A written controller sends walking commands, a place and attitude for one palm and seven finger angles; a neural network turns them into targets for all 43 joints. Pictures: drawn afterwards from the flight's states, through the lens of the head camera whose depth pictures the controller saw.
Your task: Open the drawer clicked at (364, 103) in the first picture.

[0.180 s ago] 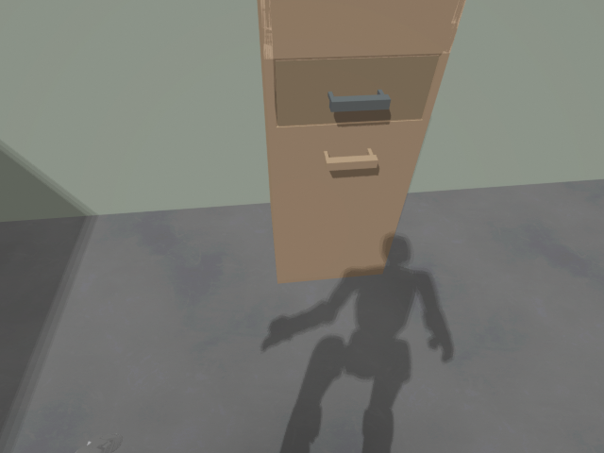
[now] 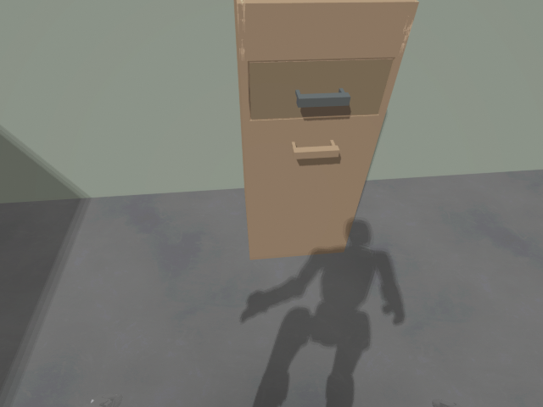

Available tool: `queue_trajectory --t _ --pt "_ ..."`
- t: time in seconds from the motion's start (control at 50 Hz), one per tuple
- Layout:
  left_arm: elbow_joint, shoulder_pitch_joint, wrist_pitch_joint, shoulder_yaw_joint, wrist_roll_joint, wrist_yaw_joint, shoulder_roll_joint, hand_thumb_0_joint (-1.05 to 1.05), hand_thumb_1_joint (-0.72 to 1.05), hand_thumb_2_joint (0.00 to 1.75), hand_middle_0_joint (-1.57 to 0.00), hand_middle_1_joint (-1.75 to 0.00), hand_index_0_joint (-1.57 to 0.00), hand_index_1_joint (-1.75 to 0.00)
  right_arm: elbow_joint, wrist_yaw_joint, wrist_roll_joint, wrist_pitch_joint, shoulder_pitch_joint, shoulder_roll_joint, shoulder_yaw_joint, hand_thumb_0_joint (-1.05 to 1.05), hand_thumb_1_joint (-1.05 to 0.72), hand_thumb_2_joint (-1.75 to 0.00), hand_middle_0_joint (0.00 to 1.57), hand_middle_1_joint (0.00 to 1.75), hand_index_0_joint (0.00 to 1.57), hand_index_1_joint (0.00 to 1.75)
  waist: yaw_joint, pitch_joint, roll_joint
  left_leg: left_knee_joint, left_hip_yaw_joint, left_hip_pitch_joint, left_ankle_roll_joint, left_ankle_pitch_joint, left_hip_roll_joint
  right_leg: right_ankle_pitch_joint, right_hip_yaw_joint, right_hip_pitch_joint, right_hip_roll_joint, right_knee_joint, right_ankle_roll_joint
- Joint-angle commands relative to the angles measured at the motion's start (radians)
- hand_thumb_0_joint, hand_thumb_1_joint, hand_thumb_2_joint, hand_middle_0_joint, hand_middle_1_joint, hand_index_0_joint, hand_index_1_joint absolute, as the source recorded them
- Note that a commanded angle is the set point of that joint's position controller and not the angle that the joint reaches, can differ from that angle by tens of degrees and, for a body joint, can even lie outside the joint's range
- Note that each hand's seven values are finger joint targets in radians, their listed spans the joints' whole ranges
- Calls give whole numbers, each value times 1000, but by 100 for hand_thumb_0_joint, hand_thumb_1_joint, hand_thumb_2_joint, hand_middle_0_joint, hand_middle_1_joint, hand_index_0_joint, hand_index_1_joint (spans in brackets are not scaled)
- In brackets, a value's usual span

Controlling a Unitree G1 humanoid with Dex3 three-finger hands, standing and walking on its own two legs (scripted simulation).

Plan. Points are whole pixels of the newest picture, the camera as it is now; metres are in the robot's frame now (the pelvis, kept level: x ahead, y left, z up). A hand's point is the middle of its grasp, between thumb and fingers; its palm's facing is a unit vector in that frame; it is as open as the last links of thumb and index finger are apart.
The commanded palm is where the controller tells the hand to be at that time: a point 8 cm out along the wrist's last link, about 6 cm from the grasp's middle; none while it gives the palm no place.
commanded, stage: stand and wait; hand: left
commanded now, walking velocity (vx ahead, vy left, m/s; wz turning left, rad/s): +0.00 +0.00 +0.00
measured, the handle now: (321, 95) +0.88 -0.08 +0.04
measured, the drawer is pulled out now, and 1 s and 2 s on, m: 0.00 0.00 0.00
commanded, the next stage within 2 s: look at it before walking up in 0.64 s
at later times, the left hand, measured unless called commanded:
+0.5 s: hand out of the picture +0.04 +0.23 -0.15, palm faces -0.03 -0.95 -0.32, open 7.4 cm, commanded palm none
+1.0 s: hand out of the picture +0.05 +0.22 -0.15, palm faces -0.03 -0.95 -0.32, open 7.4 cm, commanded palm none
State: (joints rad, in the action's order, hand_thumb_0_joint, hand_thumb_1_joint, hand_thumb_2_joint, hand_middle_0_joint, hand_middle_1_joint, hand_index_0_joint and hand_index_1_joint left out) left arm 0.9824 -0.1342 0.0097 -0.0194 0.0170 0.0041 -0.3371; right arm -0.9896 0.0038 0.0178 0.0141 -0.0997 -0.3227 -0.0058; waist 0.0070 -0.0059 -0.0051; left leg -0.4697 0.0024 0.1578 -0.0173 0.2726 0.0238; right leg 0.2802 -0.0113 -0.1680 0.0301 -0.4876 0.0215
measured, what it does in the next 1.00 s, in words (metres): stands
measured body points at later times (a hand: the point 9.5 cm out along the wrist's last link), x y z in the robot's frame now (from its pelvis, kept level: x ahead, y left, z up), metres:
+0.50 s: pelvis -0.02 -0.01 +0.01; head -0.02 -0.01 +0.46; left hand +0.04 +0.28 -0.13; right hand +0.05 -0.31 -0.13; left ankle -0.01 +0.11 -0.74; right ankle -0.01 -0.13 -0.74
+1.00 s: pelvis -0.02 -0.02 +0.01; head -0.02 -0.02 +0.46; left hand +0.05 +0.27 -0.13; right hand +0.05 -0.31 -0.13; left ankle -0.01 +0.11 -0.74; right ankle -0.01 -0.13 -0.74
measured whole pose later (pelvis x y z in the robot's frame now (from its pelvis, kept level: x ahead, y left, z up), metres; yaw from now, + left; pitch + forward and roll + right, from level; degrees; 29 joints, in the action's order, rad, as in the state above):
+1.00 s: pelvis -0.02 -0.02 +0.01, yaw +0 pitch -2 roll +0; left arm 1.09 -0.15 0.00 -0.01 0.02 0.00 -0.32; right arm -1.12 0.01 0.01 0.01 -0.14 -0.32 0.00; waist 0.00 -0.03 0.00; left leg -0.37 0.00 0.14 0.01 0.19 -0.01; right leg 0.20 -0.01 -0.15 0.00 -0.39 0.00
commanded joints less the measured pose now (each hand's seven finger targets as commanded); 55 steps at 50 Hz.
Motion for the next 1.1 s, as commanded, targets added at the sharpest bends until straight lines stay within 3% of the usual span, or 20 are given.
queue_trajectory --t 0.0,0.48,0.6,1.08 --pt "-60 44 -28 57 -3 -17 -205 0 90 90 -20 -30 -20 -30 53 11 -3 22 45 -213 49 0 -90 -90 20 30 20 30 -7 48 4 95 -93 4 -27 -236 -121 -221 -70 13 79 80 -50" --pt "37 11 -33 50 -7 -16 -187 0 90 90 -20 -30 -20 -30 -57 9 -7 15 5 -196 36 0 -90 -90 20 30 20 30 -6 9 3 152 -101 12 -8 -104 -124 -77 -105 -3 86 179 -50" --pt "41 7 -36 53 -6 -17 -186 0 90 90 -20 -30 -20 -30 -64 10 -8 16 -5 -194 38 0 -90 -90 20 30 20 30 -6 17 -16 148 -97 2 -6 -131 -128 -110 -106 0 87 178 -51" --pt "42 13 -35 54 -4 -16 -183 0 90 90 -20 -30 -20 -30 -66 11 -8 20 4 -196 39 0 -90 -90 20 30 20 30 -5 20 10 169 -101 -15 -5 -152 -135 -143 -101 11 83 185 -47"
